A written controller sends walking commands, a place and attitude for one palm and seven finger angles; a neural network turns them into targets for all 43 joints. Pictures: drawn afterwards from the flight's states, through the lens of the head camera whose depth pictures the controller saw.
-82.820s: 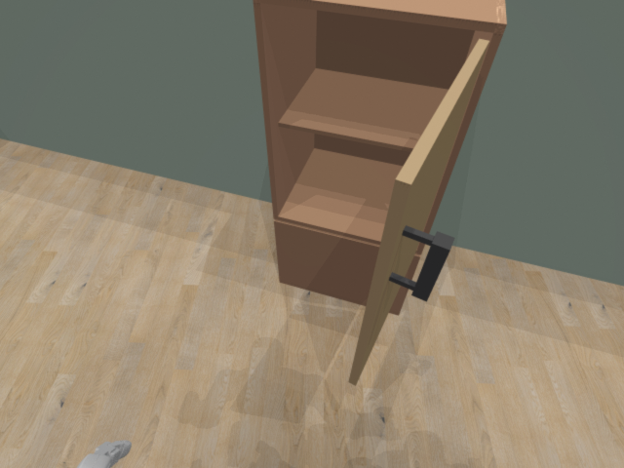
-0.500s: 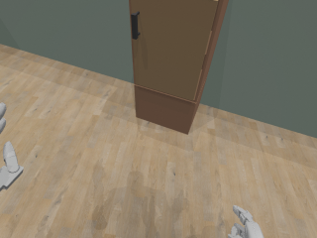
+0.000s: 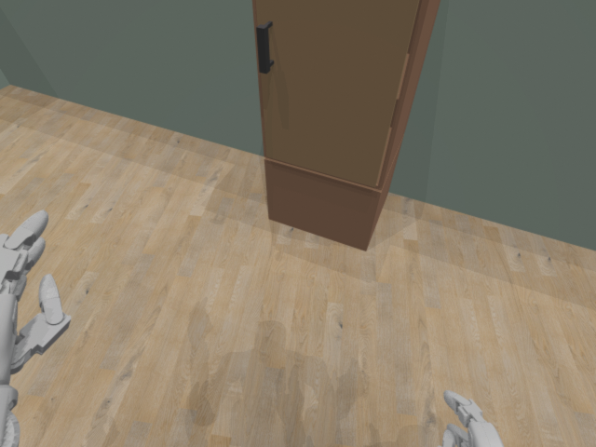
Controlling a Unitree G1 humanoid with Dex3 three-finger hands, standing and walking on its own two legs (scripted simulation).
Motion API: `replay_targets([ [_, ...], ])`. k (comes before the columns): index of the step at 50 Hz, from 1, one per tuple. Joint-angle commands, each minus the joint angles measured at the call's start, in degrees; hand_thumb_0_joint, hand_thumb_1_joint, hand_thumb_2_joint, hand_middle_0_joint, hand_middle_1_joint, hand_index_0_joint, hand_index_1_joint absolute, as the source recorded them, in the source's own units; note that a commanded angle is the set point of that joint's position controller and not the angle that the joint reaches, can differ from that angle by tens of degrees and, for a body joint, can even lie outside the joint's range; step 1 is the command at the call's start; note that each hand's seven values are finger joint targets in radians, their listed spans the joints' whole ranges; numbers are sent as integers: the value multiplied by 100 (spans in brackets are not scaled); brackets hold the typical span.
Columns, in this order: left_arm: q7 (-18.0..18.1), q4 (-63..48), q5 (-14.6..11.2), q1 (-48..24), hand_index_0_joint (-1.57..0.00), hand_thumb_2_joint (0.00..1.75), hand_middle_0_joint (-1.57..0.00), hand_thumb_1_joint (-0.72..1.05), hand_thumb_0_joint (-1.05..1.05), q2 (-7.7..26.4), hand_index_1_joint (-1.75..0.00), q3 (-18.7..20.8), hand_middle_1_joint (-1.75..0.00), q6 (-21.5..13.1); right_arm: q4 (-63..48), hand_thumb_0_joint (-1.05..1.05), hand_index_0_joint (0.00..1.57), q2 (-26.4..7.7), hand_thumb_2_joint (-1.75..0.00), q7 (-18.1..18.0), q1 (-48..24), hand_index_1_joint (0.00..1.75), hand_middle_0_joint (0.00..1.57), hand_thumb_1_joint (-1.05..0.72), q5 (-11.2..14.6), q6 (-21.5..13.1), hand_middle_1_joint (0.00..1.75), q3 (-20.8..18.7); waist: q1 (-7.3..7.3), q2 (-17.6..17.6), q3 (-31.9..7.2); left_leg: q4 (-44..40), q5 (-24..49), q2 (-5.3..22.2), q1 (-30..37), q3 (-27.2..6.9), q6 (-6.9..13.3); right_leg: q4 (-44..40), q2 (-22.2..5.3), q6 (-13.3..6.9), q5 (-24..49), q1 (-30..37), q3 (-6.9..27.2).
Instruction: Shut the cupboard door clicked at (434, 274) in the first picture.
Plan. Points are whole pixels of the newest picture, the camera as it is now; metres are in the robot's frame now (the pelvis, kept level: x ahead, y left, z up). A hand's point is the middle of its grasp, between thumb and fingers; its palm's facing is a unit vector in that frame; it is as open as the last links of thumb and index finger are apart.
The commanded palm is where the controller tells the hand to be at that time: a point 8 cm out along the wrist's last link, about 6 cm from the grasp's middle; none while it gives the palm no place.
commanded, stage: let the arm hang, fingers relaxed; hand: left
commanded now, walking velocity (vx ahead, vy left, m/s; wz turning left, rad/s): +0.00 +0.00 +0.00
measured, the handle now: (266, 47) +1.11 +0.16 +0.04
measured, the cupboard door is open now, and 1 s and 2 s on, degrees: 0 0 0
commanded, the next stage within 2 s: look to check the result in 1.06 s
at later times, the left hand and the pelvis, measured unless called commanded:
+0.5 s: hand out of the picture -0.01 +0.19 -0.17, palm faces -0.01 -0.97 -0.24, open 7.2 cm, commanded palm none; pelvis -0.01 -0.02 +0.00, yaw +0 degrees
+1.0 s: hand out of the picture +0.04 +0.18 -0.17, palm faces -0.03 -0.97 -0.22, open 7.4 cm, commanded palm none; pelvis +0.00 -0.01 +0.01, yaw -1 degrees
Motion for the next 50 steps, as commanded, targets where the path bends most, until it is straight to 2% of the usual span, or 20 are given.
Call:
replay_targets([
  [1, -680, 2721, 132, -406, -20, 90, -20, 90, 0, -198, -30, -1348, -30, 1078, 67, 0, 20, -1339, -90, 211, -274, 30, 20, -90, -65, 25, 30, -457, -125, 298, -479, -137, 1392, 796, 272, -626, -11, 305, -376, -182, 221, -375, 352],
  [3, -707, 3302, 172, -708, -20, 90, -20, 90, 0, -6, -30, -1397, -30, 1041, 106, 0, 20, -1422, -90, 214, -400, 30, 20, -90, -99, 211, 30, -367, -41, -486, -325, -301, 1077, 797, 7, -835, 123, 361, -288, -212, 37, -160, 393],
  [6, -693, 4286, 196, -979, -20, 90, -20, 90, 0, 110, -30, -1501, -30, 1011, 256, 0, 20, -1270, -90, 216, -351, 30, 20, -90, -146, 369, 30, -287, -63, -1440, -424, -93, 843, 522, 278, -776, 82, 46, -601, -370, 343, -192, 772],
  [7, -687, 4651, 201, -1092, -20, 90, -20, 90, 0, 107, -30, -1544, -30, 1008, 371, 0, 20, -1226, -90, 224, -309, 30, 20, -90, -172, 424, 30, -273, -97, -1491, -415, 14, 809, 405, 444, -685, 43, -30, -712, -426, 387, -329, 874],
  [8, -674, 4950, 192, -1165, -20, 90, -20, 90, 0, 71, -30, -1598, -30, 1029, 470, 0, 20, -1126, -90, 228, -274, 30, 20, -90, -189, 485, 30, -241, -122, -1383, -376, 46, 676, 329, 578, -613, 11, -136, -793, -457, 269, -465, 921],
  [9, -654, 5216, 181, -1196, -20, 90, -20, 90, 0, 55, -30, -1656, -30, 1045, 550, 0, 20, -1060, -90, 239, -228, 30, 20, -90, -204, 534, 30, -214, -134, -1110, -372, 17, 699, 295, 675, -586, -21, -160, -786, -452, 187, -486, 913],
  [11, -637, 5732, 165, -1238, -20, 90, -20, 90, 0, -93, -30, -1731, -30, 1056, 784, 0, 20, -885, -90, 228, -244, 30, 20, -90, -224, 589, 30, -164, -135, -327, -314, -230, 639, 332, 749, -596, -44, -222, -701, -393, -24, -449, 912],
  [13, -628, 6210, 148, -1113, -20, 90, -20, 90, 0, -138, -30, -1753, -30, 1034, 1000, 0, 20, -830, -90, 201, -235, 30, 20, -90, -218, 599, 30, -152, -80, 269, -318, -476, 497, 396, 661, -644, -35, -273, -579, -313, -30, -166, 878],
  [14, -623, 6422, 151, -1057, -20, 90, -20, 90, 0, -81, -30, -1735, -30, 1017, 1083, 0, 20, -881, -90, 185, -223, 30, 20, -90, -205, 604, 30, -166, -54, 412, -308, -492, 547, 409, 642, -677, -40, -313, -549, -306, 63, -31, 859],
  [16, -611, 6761, 153, -1009, -20, 90, -20, 90, 0, -233, -30, -1648, -30, 999, 1280, 0, 20, -776, -90, 138, -144, 30, 20, -90, -222, 606, 30, -206, -35, 741, -297, -621, 263, 438, 552, -672, -30, -438, -546, -354, 64, 177, 810],
  [18, -623, 7075, 130, -988, -20, 90, -20, 90, 0, -174, -30, -1678, -30, 986, 1480, 0, 20, -784, -90, 116, -99, 30, 20, -90, -202, 616, 30, -217, -17, 874, -257, -697, 78, 444, 536, -665, -41, -564, -546, -381, 58, 260, 840],
  [19, -622, 7176, 138, -1022, -20, 90, -20, 90, 0, -120, -30, -1663, -30, 975, 1514, 0, 20, -830, -90, 105, -46, 30, 20, -90, -184, 624, 30, -249, -22, 622, -157, -674, 159, 473, 605, -688, -42, -640, -553, -387, 98, 213, 813],
  [24, -634, 7679, 133, -1144, -20, 90, -20, 90, 0, -124, -30, -1692, -30, 956, 1871, 0, 20, -834, -90, 74, 202, 30, 20, -90, -165, 651, 30, -288, -84, -133, 270, -798, -119, 489, 735, -611, -57, -1028, -605, -403, -433, -106, 846],
  [28, -627, 7932, 127, -1166, -20, 90, -20, 90, 0, -181, -30, -1711, -30, 957, 2096, 0, 20, -812, -90, 64, 299, 30, 20, -90, -178, 642, 30, -287, -99, -359, 377, -895, -174, 499, 839, -580, -39, -1126, -598, -386, -594, -200, 855],
  [33, -615, 8081, 132, -1174, -20, 90, -20, 90, 0, -199, -30, -1718, -30, 969, 2237, 0, 20, -799, -90, 65, 269, 30, 20, -90, -180, 629, 30, -283, -79, -406, 509, -1088, -266, 531, 824, -581, -22, -1104, -558, -343, -561, -207, 835],
  [39, -603, 8134, 139, -1150, -20, 90, -20, 90, 0, -194, -30, -1712, -30, 955, 2305, 0, 20, -793, -90, 64, 196, 30, 20, -90, -170, 588, 30, -274, -32, -241, 368, -1174, 0, 560, 890, -585, -16, -989, -525, -313, -112, 10, 804],
  [41, -604, 8150, 139, -1186, -20, 90, -20, 90, 0, -227, -30, -1712, -30, 957, 2347, 0, 20, -725, -90, 60, 178, 30, 20, -90, -178, 578, 30, -257, -33, -202, 428, -1228, 43, 560, 809, -588, -25, -975, -534, -294, -6, 87, 778],
  [45, -603, 8153, 139, -1218, -20, 90, -20, 90, 0, -235, -30, -1710, -30, 949, 2349, 0, 20, -733, -90, 58, 129, 30, 20, -90, -178, 574, 30, -265, -38, -172, 454, -1254, 25, 551, 838, -577, -34, -1015, -543, -290, -2, 93, 776],
  [50, -605, 8159, 138, -1264, -20, 90, -20, 90, 0, -210, -30, -1701, -30, 921, 2357, 0, 20, -776, -90, 51, 80, 30, 20, -90, -177, 553, 30, -278, -55, -40, 287, -1220, 250, 564, 967, -565, -37, -1028, -555, -294, 202, 213, 784],
])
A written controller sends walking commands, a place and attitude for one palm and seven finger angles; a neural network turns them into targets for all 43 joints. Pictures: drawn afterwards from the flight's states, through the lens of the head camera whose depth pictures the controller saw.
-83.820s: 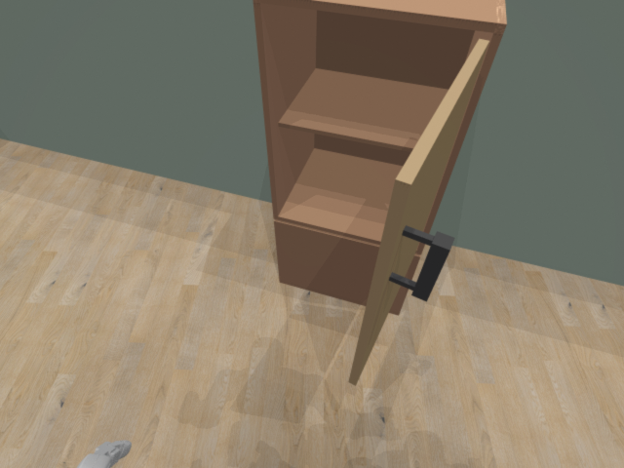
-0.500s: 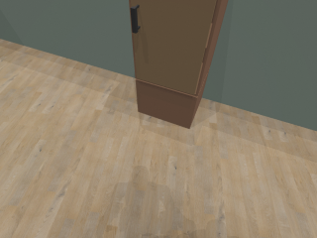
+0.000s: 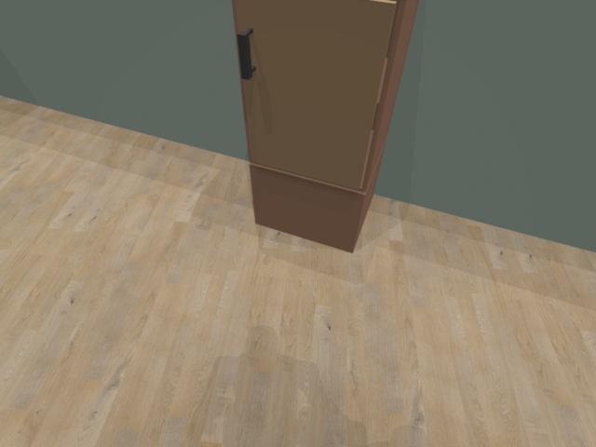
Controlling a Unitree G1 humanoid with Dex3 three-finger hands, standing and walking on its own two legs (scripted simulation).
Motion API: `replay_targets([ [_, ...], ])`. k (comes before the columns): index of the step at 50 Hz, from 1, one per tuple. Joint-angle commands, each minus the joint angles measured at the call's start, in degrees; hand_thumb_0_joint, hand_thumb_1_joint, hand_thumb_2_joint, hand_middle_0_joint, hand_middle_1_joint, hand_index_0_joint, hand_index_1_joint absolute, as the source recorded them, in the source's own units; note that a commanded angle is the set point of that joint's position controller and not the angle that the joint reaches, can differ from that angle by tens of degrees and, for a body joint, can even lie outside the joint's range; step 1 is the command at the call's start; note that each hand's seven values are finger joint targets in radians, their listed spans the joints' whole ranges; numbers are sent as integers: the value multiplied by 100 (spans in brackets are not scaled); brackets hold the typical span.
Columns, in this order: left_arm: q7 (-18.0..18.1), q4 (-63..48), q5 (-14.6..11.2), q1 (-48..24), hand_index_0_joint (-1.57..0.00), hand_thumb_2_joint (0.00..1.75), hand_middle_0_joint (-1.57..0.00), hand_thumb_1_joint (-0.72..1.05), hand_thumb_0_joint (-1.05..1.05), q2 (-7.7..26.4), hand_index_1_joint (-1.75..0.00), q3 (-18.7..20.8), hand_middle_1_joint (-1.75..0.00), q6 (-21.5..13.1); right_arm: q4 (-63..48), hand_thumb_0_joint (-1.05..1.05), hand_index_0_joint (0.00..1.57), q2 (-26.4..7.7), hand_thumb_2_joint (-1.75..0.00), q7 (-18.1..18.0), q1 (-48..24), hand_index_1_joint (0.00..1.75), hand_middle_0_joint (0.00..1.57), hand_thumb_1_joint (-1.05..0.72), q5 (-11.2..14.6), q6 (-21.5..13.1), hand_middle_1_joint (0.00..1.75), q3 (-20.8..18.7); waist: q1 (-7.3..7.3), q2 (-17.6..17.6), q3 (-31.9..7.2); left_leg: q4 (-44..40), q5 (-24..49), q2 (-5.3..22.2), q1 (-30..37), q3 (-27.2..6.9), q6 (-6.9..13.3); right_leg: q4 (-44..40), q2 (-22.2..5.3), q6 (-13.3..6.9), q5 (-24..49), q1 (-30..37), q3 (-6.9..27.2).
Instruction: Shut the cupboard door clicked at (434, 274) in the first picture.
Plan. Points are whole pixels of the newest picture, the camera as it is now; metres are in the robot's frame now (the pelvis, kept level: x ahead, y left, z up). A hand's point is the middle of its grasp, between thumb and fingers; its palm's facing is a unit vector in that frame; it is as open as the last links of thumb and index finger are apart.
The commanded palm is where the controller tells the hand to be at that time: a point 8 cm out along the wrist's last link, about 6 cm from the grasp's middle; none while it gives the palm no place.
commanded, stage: let the arm hang, fingers relaxed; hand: left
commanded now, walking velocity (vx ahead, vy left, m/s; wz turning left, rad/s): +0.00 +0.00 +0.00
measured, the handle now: (248, 53) +1.10 +0.20 +0.03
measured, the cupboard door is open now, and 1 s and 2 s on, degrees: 0 0 0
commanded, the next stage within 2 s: look to check the result in 0.06 s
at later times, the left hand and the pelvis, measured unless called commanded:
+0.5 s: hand out of the picture +0.05 +0.22 -0.16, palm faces -0.01 -0.96 -0.29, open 7.4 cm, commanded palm none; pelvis +0.01 +0.00 +0.00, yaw +0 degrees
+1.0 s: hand out of the picture +0.05 +0.21 -0.18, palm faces +0.10 -0.96 -0.26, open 7.4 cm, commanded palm none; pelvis +0.01 +0.00 -0.01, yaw +6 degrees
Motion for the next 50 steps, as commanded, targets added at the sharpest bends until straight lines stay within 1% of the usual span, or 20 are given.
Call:
replay_targets([
  [1, 50, -127, -30, 229, -20, 90, -20, 90, 0, 953, -30, 201, -30, -104, -232, 0, 20, -827, -90, -80, 46, 30, 20, -90, -30, -137, 30, -175, 40, 162, 29, -470, -35, 576, 196, -700, 45, -587, -569, -204, 107, -308, 650],
  [6, 46, -113, -30, 174, -20, 90, -20, 90, 0, 1000, -30, 217, -30, -122, -248, 0, 20, -923, -90, -94, -28, 30, 20, -90, -16, -164, 30, -188, 38, 137, -67, -470, 202, 615, 291, -717, 55, -595, -580, -196, 314, -186, 629],
  [9, 48, -106, -27, 178, -20, 90, -20, 90, 0, 1040, -30, 227, -30, -137, -271, 0, 20, -1003, -90, -98, -47, 30, 20, -90, -9, -167, 30, -208, 38, 48, -159, -426, 370, 628, 409, -717, 65, -602, -573, -201, 450, -160, 633],
  [13, 44, -88, -34, 115, -20, 90, -20, 90, 0, 1069, -30, 216, -30, -135, -247, 0, 20, -1042, -90, -98, -116, 30, 20, -90, -14, -166, 30, -194, 29, 47, -65, -473, 339, 639, 410, -719, 58, -654, -592, -195, 442, -152, 639],
  [14, 44, -95, -26, 118, -20, 90, -20, 90, 0, 1111, -30, 227, -30, -140, -269, 0, 20, -1096, -90, -96, -140, 30, 20, -90, -6, -165, 30, -208, 30, 15, -128, -447, 430, 651, 469, -710, 66, -646, -594, -195, 512, -142, 618],
  [21, 35, -90, -28, -6, -20, 90, -20, 90, 0, 1222, -30, 219, -30, -141, -268, 0, 20, -1189, -90, -82, -267, 30, 20, -90, -13, -157, 30, -208, 19, -34, -48, -519, 348, 662, 479, -726, 58, -722, -619, -186, 458, -141, 651],
  [22, 35, -101, -26, -16, -20, 90, -20, 90, 0, 1257, -30, 221, -30, -144, -265, 0, 20, -1208, -90, -75, -290, 30, 20, -90, -10, -161, 30, -212, 25, 20, -91, -522, 381, 658, 495, -730, 56, -721, -627, -182, 496, -98, 652],
  [25, 33, -108, -28, -59, -20, 90, -20, 90, 0, 1304, -30, 225, -30, -152, -275, 0, 20, -1247, -90, -71, -339, 30, 20, -90, -9, -162, 30, -211, 24, -57, -104, -518, 445, 669, 519, -731, 54, -738, -643, -179, 555, -75, 629],
  [34, 21, -133, -30, -143, -20, 90, -20, 90, 0, 1427, -30, 241, -30, -169, -304, 0, 20, -1379, -90, -64, -460, 30, 20, -90, -3, -180, 30, -203, 40, 3, -230, -515, 652, 677, 623, -768, 48, -764, -664, -185, 751, 37, 637],
  [37, 22, -157, -34, -209, -20, 90, -20, 90, 0, 1456, -30, 246, -30, -157, -304, 0, 20, -1384, -90, -57, -488, 30, 20, -90, -11, -173, 30, -202, 35, -1, -140, -509, 682, 655, 519, -799, 37, -719, -692, -174, 781, 80, 574],
  [38, 30, -160, -37, -179, -20, 90, -20, 90, 0, 1384, -30, 248, -30, -134, -324, 0, 20, -1314, -90, -49, -482, 30, 20, -90, -9, -153, 30, -189, 35, 2, -151, -442, 745, 653, 466, -791, 21, -626, -717, -149, 807, 77, 517],
  [40, 72, -160, -45, 16, -20, 90, -20, 90, 0, 1033, -30, 209, -30, -43, -316, 0, 20, -896, -90, -34, -292, 30, 20, -90, -16, -82, 30, -113, 46, 38, -175, -235, 944, 613, 283, -770, -31, -373, -772, -77, 900, 113, 373],
  [41, 89, -175, -46, 76, -20, 90, -20, 90, 0, 997, -30, 214, -30, 0, -313, 0, 20, -823, -90, -28, -235, 30, 20, -90, -17, -38, 30, -103, 62, 27, -79, -132, 944, 581, 124, -774, -46, -255, -798, -71, 891, 99, 310],
  [42, 95, -205, -43, 127, -20, 90, -20, 90, 0, 1044, -30, 241, -30, 29, -364, 0, 20, -850, -90, -23, -215, 30, 20, -90, -20, -10, 30, -124, 86, -13, -79, 4, 942, 547, -10, -779, -47, -155, -848, -96, 916, 113, 283],
  [44, 110, -322, -24, 204, -20, 90, -20, 90, 0, 1153, -30, 325, -30, 57, -486, 0, 20, -870, -90, -11, -229, 30, 20, -90, -11, 31, 30, -175, 122, -124, -165, 401, 965, 427, -267, -742, -72, -16, -1017, -228, 1160, 206, 305],
  [46, 129, -448, -12, 223, -20, 90, -20, 90, 0, 1261, -30, 405, -30, 83, -580, 0, 20, -776, -90, 3, -207, 30, 20, -90, -19, 76, 30, -225, 148, -498, -219, 1068, 637, 219, -649, -544, -145, -12, -1427, -513, 1386, 339, 481],
  [47, 137, -533, -6, 276, -20, 90, -20, 90, 0, 1288, -30, 443, -30, 88, -682, 0, 20, -734, -90, 3, -253, 30, 20, -90, -28, 108, 30, -251, 199, -753, -131, 1699, -206, 125, -899, -406, -191, -111, -1703, -746, 1672, 335, 577],
  [48, 148, -606, 21, 277, -20, 90, -20, 90, 0, 1303, -30, 463, -30, 91, -767, 0, 20, -689, -90, 2, -302, 30, 20, -90, -38, 160, 30, -299, 215, -952, -30, 2471, -1463, 54, -1184, -350, -219, -196, -2026, -1008, 1999, 263, 685],
  [49, 169, -667, 63, 228, -20, 90, -20, 90, 0, 1294, -30, 480, -30, 87, -857, 0, 20, -703, -90, 1, -318, 30, 20, -90, -36, 185, 30, -345, 215, -1027, -15, 3143, -2028, 62, -1413, -389, -211, -179, -2240, -1175, 2386, 243, 726],
  [50, 190, -777, 90, 75, -20, 90, -20, 90, 0, 1259, -30, 491, -30, 80, -895, 0, 20, -656, -90, 14, -297, 30, 20, -90, -20, 203, 30, -374, 137, -945, 114, 3441, -2254, 214, -1490, -466, -212, -127, -2354, -1236, 2482, 104, 594],
])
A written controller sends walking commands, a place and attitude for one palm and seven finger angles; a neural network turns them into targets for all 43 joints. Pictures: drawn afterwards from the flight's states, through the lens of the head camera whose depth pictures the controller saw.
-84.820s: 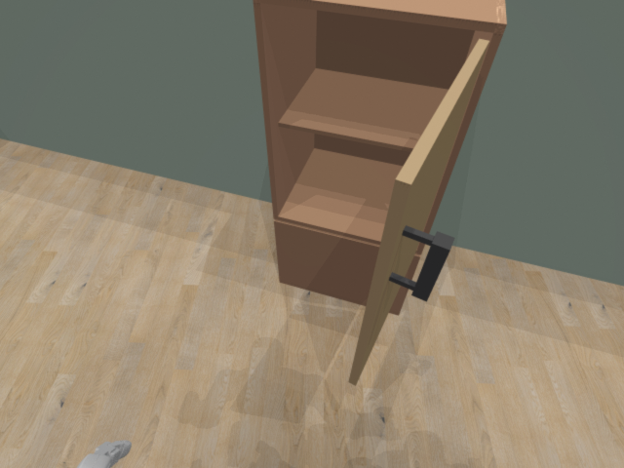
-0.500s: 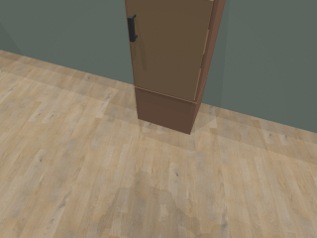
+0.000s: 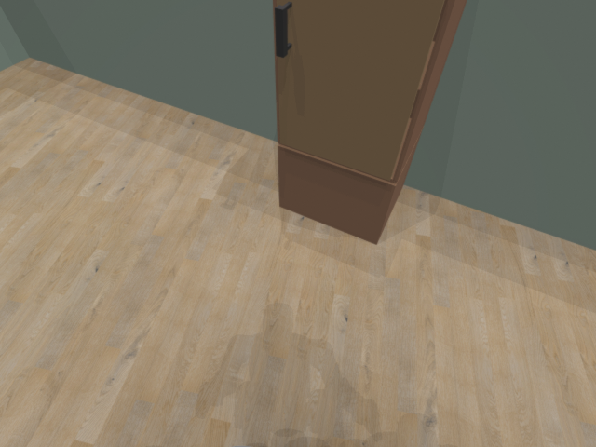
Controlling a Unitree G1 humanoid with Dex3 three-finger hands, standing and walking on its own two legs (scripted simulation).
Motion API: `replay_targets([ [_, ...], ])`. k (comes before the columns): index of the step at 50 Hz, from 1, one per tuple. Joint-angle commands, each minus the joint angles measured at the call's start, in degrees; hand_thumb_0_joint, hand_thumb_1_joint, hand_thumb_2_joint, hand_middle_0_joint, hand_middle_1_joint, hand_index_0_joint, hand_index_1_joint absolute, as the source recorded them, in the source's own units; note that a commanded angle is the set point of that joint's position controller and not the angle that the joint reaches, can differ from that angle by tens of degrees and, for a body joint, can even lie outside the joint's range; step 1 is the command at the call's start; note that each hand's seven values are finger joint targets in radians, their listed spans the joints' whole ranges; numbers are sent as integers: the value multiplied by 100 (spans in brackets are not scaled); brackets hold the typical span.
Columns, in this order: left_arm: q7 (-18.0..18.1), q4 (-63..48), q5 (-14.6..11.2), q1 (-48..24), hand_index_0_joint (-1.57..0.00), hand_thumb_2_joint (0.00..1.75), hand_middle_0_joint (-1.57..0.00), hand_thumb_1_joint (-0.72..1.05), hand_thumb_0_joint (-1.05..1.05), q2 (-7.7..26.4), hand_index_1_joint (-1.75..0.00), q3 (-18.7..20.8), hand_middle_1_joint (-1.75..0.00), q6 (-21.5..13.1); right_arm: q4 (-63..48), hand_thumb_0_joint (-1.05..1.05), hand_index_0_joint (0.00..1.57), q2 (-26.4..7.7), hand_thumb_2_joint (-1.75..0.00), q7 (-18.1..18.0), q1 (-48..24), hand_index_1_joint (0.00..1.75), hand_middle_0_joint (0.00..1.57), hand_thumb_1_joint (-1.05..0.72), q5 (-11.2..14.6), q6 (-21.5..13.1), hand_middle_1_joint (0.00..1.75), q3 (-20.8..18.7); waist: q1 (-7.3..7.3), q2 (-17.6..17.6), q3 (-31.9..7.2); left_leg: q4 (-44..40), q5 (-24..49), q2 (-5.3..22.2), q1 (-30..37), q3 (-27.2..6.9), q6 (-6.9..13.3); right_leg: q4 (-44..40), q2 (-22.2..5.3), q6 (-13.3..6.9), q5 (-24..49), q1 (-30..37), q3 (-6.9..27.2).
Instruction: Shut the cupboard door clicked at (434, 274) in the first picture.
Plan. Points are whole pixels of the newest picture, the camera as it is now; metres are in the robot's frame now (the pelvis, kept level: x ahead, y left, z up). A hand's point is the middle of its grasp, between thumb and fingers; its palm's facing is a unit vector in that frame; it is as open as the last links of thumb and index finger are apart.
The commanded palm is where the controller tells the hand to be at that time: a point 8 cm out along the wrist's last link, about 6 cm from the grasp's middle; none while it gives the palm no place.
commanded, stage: walk to a spot facing it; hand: left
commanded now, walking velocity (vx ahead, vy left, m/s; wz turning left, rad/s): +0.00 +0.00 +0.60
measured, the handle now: (285, 29) +1.11 +0.08 +0.04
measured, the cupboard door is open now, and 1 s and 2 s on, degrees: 0 0 0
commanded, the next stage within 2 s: turn to face it in 1.26 s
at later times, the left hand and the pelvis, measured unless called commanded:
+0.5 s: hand out of the picture +0.07 +0.24 -0.15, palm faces +0.25 -0.93 -0.26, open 7.4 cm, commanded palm none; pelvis +0.02 +0.01 +0.01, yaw +17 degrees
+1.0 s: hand out of the picture -0.01 +0.12 -0.16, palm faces +0.66 -0.72 -0.20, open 7.4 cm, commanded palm none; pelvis +0.16 +0.05 -0.01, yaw +37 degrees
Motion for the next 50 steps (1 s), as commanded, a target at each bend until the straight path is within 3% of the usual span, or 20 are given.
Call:
replay_targets([
  [1, 114, -475, 70, 183, -20, 90, -20, 90, 0, 1130, -30, 339, -30, -63, -646, 0, 20, -455, -90, -20, -111, 30, 20, -90, 4, -45, 30, -266, 110, -908, -106, 1694, -1313, 364, -745, -90, -86, -618, -2195, -1127, 3223, 64, 971],
  [4, 80, -661, 36, -37, -20, 90, -20, 90, 0, 1156, -30, 396, -30, -61, -685, 0, 20, -355, -90, 60, 297, 30, 20, -90, 2, -79, 30, -266, -142, -725, -253, -17, -47, 372, -1, 159, -100, 344, -1830, -524, 3028, -104, 284],
  [5, 49, -704, -27, 69, -20, 90, -20, 90, 0, 1063, -30, 375, -30, -38, -609, 0, 20, -474, -90, 66, 705, 30, 20, -90, -44, -122, 30, -273, -298, -129, -469, -779, 1059, 324, 824, 78, -9, 1070, -1538, -185, 2103, -624, 14],
  [6, 0, -803, -81, 329, -20, 90, -20, 90, 0, 682, -30, 339, -30, 18, -607, 0, 20, -979, -90, 39, 988, 30, 20, -90, -122, -172, 30, -383, -318, 1695, -521, -1582, 1978, 1304, 1117, -1850, 519, 2360, -623, 320, -432, -1646, -240],
  [7, 3, -1051, -58, -16, -20, 90, -20, 90, 0, 575, -30, 282, -30, 57, -571, 0, 20, -1349, -90, -28, 1252, 30, 20, -90, -149, -154, 30, -494, -493, 2139, -548, -2243, 1526, 2075, 1068, -3190, 1081, 3353, -141, 367, -2153, -2318, 368],
  [8, -29, -1163, -20, -157, -20, 90, -20, 90, 0, 660, -30, 304, -30, 75, -576, 0, 20, -1388, -90, -37, 1249, 30, 20, -90, -162, -133, 30, -491, -466, 1458, -511, -2491, -627, 2176, 740, -3101, 1270, 3699, -328, 222, -1819, -2358, 870],
  [10, -93, -1110, 45, -288, -20, 90, -20, 90, 0, 621, -30, 370, -30, 29, -850, 0, 20, -1125, -90, -83, 801, 30, 20, -90, -181, -205, 30, -443, -251, 965, -264, -2746, -2315, 1646, 63, -3177, 902, 3940, -334, 208, -895, -2532, 1008],
  [15, -222, -1041, 27, 20, -20, 90, -20, 90, 0, 462, -30, 345, -30, -140, -875, 0, 20, -933, -90, -139, 743, 30, 20, -90, -129, -397, 30, -417, -94, 467, -710, -2443, -1236, 1121, 718, -2390, 946, 3231, -188, 326, -232, -2558, 945],
  [22, -256, -1314, 32, -199, -20, 90, -20, 90, 0, 400, -30, 304, -30, -172, -823, 0, 20, -935, -90, -92, 831, 30, 20, -90, -148, -363, 30, -488, -152, 893, -430, -2497, -1642, 943, 399, -2662, 1083, 1682, 47, 369, -414, -2088, 747],
  [26, -250, -1011, 32, 843, -20, 90, -20, 90, 0, 507, -30, 384, -30, -223, -944, 0, 20, -848, -90, -73, 353, 30, 20, -90, -112, -335, 30, -502, 385, 638, -599, -1754, -1695, 402, -966, -2195, 792, 16, 315, 291, -2, 275, 567],
  [27, -196, -884, 82, 1445, -20, 90, -20, 90, 0, 849, -30, 477, -30, -274, -1047, 0, 20, -567, -90, -47, 190, 30, 20, -90, -65, -341, 30, -463, 699, -204, -703, -635, -1783, -56, -2098, -1675, 524, -813, -320, 109, -750, 1452, 1345],
  [28, -94, -857, 162, 1744, -20, 90, -20, 90, 0, 1400, -30, 567, -30, -314, -1230, 0, 20, -33, -90, -19, 231, 30, 20, -90, 1, -396, 30, -347, 821, -2107, -774, 1513, -1635, -763, -3279, -455, 128, -1877, -2207, -419, -2481, 1974, 3798],
  [29, -32, -926, 37, 1412, -20, 90, -20, 90, 0, 1367, -30, 499, -30, -288, -1294, 0, 20, -433, -90, 29, 53, 30, 20, -90, -111, -402, 30, -409, 570, -1473, -272, 2573, -1266, -220, -3188, -691, 134, -2290, -2769, -614, -3250, 785, 4249],
  [30, -52, -1096, 6, 800, -20, 90, -20, 90, 0, 1250, -30, 510, -30, -276, -1321, 0, 20, -336, -90, 75, 145, 30, 20, -90, -154, -364, 30, -435, 234, -937, -30, 2952, -741, -109, -3133, -676, 104, -2253, -2584, -639, -2658, 348, 3654],
  [32, -63, -1109, 14, 465, -20, 90, -20, 90, 0, 745, -30, 379, -30, -440, -1084, 0, 20, -311, -90, 157, 259, 30, 20, -90, -179, -302, 30, -438, -36, -894, 184, 3374, 143, 223, -2795, -529, -26, -2160, -1950, -384, -1877, -200, 2635],
  [34, -84, -953, -9, 629, -20, 90, -20, 90, 0, 441, -30, 297, -30, -531, -1023, 0, 20, -154, -90, 234, 316, 30, 20, -90, -143, -281, 30, -402, -82, -806, 147, 3270, 671, 248, -2564, -310, -73, -1902, -1471, -213, -68, -32, 1282],
  [36, -74, -776, -8, 1105, -20, 90, -20, 90, 0, 371, -30, 269, -30, -592, -1041, 0, 20, -105, -90, 248, 123, 30, 20, -90, -109, -282, 30, -365, 28, -830, 30, 3134, 830, 228, -2661, -105, -93, -1625, -1359, -180, 1598, 532, 704],
  [40, -11, -472, 31, 1811, -20, 90, -20, 90, 0, 343, -30, 244, -30, -648, -1206, 0, 20, 1, -90, 275, -433, 30, 20, -90, -93, -264, 30, -289, 224, -937, -107, 2610, 727, 260, -2890, 175, -8, -1217, -1451, -91, 3854, 1417, 142],
  [46, 15, -257, 47, 2245, -20, 90, -20, 90, 0, 424, -30, 205, -30, -631, -1481, 0, 20, 110, -90, 344, -1318, 30, 20, -90, -102, -317, 30, -130, 399, -935, 177, 751, 495, 104, -2337, 721, 232, -1088, -1621, -307, 4746, 1657, -132],
  [50, -8, -288, -6, 1964, -20, 90, -20, 90, 0, 815, -30, 267, -30, -629, -1226, 0, 20, -163, -90, 243, -209, 30, 20, -90, -115, -413, 30, -193, -183, -1044, -543, -43, 98, -468, -166, 1124, 634, 428, -1707, -274, 6397, 1305, -527],
])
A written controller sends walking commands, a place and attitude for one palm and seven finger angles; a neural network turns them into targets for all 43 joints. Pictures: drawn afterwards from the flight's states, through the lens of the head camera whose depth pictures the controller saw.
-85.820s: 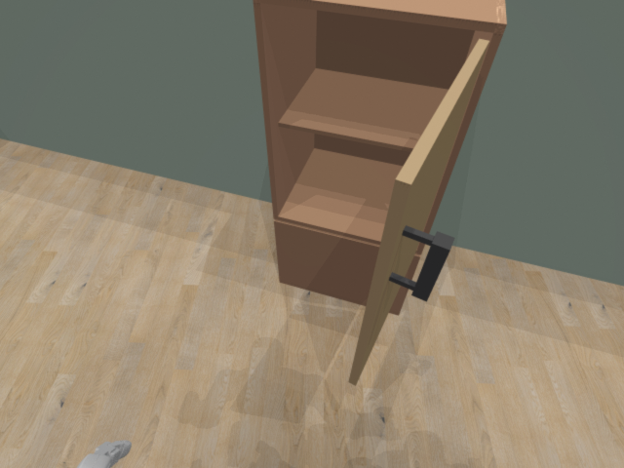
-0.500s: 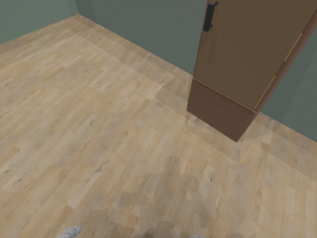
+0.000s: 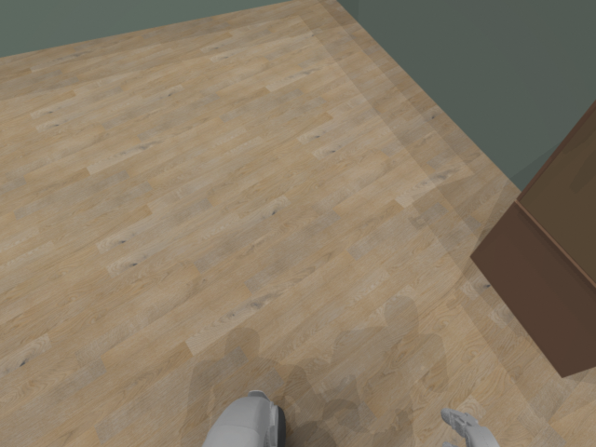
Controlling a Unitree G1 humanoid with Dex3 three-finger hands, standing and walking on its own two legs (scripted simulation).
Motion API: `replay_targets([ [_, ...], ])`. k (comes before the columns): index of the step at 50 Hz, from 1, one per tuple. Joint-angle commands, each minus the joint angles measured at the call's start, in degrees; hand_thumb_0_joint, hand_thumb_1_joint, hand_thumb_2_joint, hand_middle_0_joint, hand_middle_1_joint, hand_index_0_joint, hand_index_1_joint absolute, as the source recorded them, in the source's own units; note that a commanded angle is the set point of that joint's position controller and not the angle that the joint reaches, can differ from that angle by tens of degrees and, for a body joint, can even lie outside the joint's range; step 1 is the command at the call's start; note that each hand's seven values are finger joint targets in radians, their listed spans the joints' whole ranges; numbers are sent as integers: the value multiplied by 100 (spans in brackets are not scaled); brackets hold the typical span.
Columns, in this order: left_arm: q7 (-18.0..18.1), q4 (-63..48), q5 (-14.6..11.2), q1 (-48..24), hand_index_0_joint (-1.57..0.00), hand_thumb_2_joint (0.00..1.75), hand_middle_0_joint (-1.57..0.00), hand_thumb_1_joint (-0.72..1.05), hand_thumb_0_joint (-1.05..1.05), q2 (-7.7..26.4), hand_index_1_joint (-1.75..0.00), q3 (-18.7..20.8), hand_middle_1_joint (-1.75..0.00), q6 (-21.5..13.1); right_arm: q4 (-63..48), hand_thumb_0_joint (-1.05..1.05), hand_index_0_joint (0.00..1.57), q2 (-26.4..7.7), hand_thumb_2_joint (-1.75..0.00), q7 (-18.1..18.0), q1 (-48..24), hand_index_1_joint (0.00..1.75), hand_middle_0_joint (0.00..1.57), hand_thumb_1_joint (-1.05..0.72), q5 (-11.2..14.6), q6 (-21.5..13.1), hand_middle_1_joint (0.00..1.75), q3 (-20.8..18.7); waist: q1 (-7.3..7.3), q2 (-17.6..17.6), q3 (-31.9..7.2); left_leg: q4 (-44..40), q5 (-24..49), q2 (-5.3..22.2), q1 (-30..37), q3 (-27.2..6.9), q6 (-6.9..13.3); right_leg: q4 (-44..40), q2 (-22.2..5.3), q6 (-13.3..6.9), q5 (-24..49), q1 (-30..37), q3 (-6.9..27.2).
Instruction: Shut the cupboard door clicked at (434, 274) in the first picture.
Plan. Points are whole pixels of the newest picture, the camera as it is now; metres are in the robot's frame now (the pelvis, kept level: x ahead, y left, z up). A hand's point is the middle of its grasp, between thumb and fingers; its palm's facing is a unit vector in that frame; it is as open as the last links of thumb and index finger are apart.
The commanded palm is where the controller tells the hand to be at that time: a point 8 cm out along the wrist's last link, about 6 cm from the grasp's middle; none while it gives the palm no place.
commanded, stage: walk to a spot facing it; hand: left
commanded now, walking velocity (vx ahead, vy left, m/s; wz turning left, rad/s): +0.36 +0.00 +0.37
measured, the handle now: out of the picture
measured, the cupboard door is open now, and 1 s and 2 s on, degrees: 0 0 0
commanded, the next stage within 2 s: turn to face it in 0.26 s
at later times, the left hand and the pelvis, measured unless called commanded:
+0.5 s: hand (204, 311) +0.32 +0.21 -0.16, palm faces +0.02 -0.99 -0.15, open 7.4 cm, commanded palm none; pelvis +0.22 +0.04 +0.01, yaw +1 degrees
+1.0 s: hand (207, 262) +0.42 +0.23 -0.16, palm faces -0.17 -0.96 -0.22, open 7.4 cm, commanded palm none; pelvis +0.34 +0.05 +0.01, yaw -15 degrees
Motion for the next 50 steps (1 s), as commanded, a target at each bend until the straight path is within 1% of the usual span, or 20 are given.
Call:
replay_targets([
  [1, 20, -331, -122, -36, -20, 90, -20, 90, 0, 1451, -30, 303, -30, -124, -172, 0, 20, -516, -90, -104, 1375, 30, 20, -90, -52, -287, 30, -127, -1013, -783, -1175, -1090, 162, -470, 2573, 316, 420, 2202, -1269, -483, 6199, -679, 299],
  [2, -41, -444, -158, -33, -20, 90, -20, 90, 0, 1273, -30, 299, -30, -122, -26, 0, 20, -1045, -90, -177, 2182, 30, 20, -90, -108, -305, 30, -263, -1352, -39, -1890, -1263, 495, 503, 4297, -985, 800, 3742, -880, -274, 3913, -2111, 307],
  [3, -116, -697, -199, -80, -20, 90, -20, 90, 0, 909, -30, 206, -30, -99, 72, 0, 20, -1653, -90, -269, 2595, 30, 20, -90, -79, -337, 30, -407, -1334, 1091, -2386, -1718, 1528, 2205, 5476, -3610, 1592, 5622, 29, -88, -536, -3964, 737],
  [4, -56, -956, -182, -821, -20, 90, -20, 90, 0, 1064, -30, 191, -30, -35, 102, 0, 20, -1677, -90, -333, 2665, 30, 20, -90, 64, -305, 30, -391, -1367, 223, -2088, -2237, 1688, 2400, 5039, -3794, 1689, 6226, 2, -184, -622, -4362, 1580],
  [5, -33, -983, -151, -815, -20, 90, -20, 90, 0, 979, -30, 272, -30, -29, -2, 0, 20, -1498, -90, -352, 2113, 30, 20, -90, 37, -317, 30, -317, -1007, -20, -1409, -2502, 731, 2384, 3979, -3261, 1476, 6232, -258, -201, -310, -4369, 1714],
  [6, -48, -838, -91, -783, -20, 90, -20, 90, 0, 798, -30, 253, -30, 0, -139, 0, 20, -1109, -90, -393, 1596, 30, 20, -90, 38, -408, 30, -223, -803, 69, -952, -2717, 307, 1988, 3165, -2776, 1098, 5956, -372, -173, 137, -4367, 1777],
  [9, -125, -428, -2, -297, -20, 90, -20, 90, 0, 558, -30, 244, -30, 198, -36, 0, 20, -469, -90, -444, 1159, 30, 20, -90, 44, -555, 30, -3, -282, 416, -335, -3045, 880, 1245, 1890, -1548, 562, 4908, -436, -88, 854, -3537, 1862],
  [15, -127, -502, -52, -820, -20, 90, -20, 90, 0, 519, -30, 265, -30, 355, 366, 0, 20, -253, -90, -502, 1702, 30, 20, -90, 95, -601, 30, -9, -216, 354, -320, -3134, 2554, 1001, 2489, -1043, 256, 3884, -161, -45, 1833, -3948, 1821],
  [21, -109, -627, -112, -1614, -20, 90, -20, 90, 0, 503, -30, 193, -30, 392, 700, 0, 20, -165, -90, -587, 2188, 30, 20, -90, 35, -584, 30, 76, -312, 698, -94, -2681, 4926, 919, 2993, -460, -112, 2771, 281, -312, 2175, -3749, 1638],
  [25, -117, -733, -88, -1815, -20, 90, -20, 90, 0, 567, -30, 198, -30, 397, 808, 0, 20, -322, -90, -664, 2295, 30, 20, -90, -10, -497, 30, 23, -312, 698, -171, -2015, 6030, 1253, 3563, -302, 98, 2015, 589, -559, 1702, -3385, 1357],
  [27, -114, -687, -78, -1383, -20, 90, -20, 90, 0, 670, -30, 245, -30, 373, 752, 0, 20, -492, -90, -694, 2166, 30, 20, -90, 23, -448, 30, -31, -103, 630, -533, -1209, 6540, 1371, 3621, -279, 94, 1733, 794, -671, 1565, -2649, 1231],
  [29, -100, -439, -51, -322, -20, 90, -20, 90, 0, 957, -30, 357, -30, 319, 611, 0, 20, -615, -90, -674, 1785, 30, 20, -90, 138, -429, 30, -99, 442, 346, -1028, 476, 5693, 1074, 2823, -99, -120, 941, 634, -912, 2575, -1091, 1532],
  [30, -47, -294, -20, 226, -20, 90, -20, 90, 0, 1391, -30, 454, -30, 244, 460, 0, 20, -409, -90, -632, 1758, 30, 20, -90, 218, -435, 30, -110, 559, -766, -1591, 2372, 2502, 227, 1480, 260, -390, 768, -659, -1555, 5506, 194, 3225],
  [31, 3, -307, -158, 129, -20, 90, -20, 90, 0, 1603, -30, 443, -30, 245, 336, 0, 20, -300, -90, -614, 1801, 30, 20, -90, 224, -408, 30, -107, 320, -1054, -1684, 3690, -2104, -481, 420, -95, -489, 359, -1780, -2268, 7175, 423, 4659],
  [32, 91, -504, -178, -348, -20, 90, -20, 90, 0, 1480, -30, 432, -30, 310, 292, 0, 20, -228, -90, -615, 1615, 30, 20, -90, 178, -296, 30, -95, 177, -681, -1201, 3691, -1951, -97, 175, -955, -398, 123, -1695, -2290, 6012, -178, 4525],
  [35, 171, -857, -144, -1429, -20, 90, -20, 90, 0, 1126, -30, 358, -30, 323, 251, 0, 20, -49, -90, -507, 1416, 30, 20, -90, 82, -121, 30, -48, -362, 26, -782, 2947, -1124, 341, 348, -959, -515, -166, -964, -1722, 4330, -1638, 3556],
  [37, 129, -909, -109, -1512, -20, 90, -20, 90, 0, 1155, -30, 371, -30, 285, 214, 0, 20, 69, -90, -461, 1538, 30, 20, -90, 52, -22, 30, -29, -494, -79, -918, 2333, -828, 289, 617, -796, -595, -216, -603, -1458, 3933, -1980, 3210],
  [42, 12, -859, -87, -1281, -20, 90, -20, 90, 0, 1267, -30, 456, -30, 327, -88, 0, 20, -71, -90, -451, 1051, 30, 20, -90, 44, 5, 30, -98, -358, -738, -1052, 1467, -527, 202, 374, -734, -715, -97, -318, -1303, 3544, -1708, 3457],
  [47, -18, -1001, -54, -1196, -20, 90, -20, 90, 0, 1454, -30, 568, -30, 404, -456, 0, 20, -178, -90, -481, 424, 30, 20, -90, 119, -114, 30, -96, -134, -904, -1226, 57, -875, -41, 779, -692, -730, 380, -336, -1313, 4302, -1330, 3960],
  [50, -11, -1147, -89, -1459, -20, 90, -20, 90, 0, 1489, -30, 599, -30, 468, -433, 0, 20, -328, -90, -518, 776, 30, 20, -90, 159, -177, 30, -124, -367, -917, -1273, -1326, -131, -81, 1896, -732, -667, 763, -149, -973, 3818, -1897, 4070],
])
